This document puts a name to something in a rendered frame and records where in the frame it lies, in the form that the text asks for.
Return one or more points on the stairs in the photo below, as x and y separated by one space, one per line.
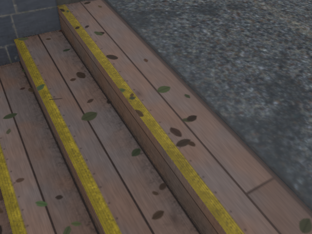
75 157

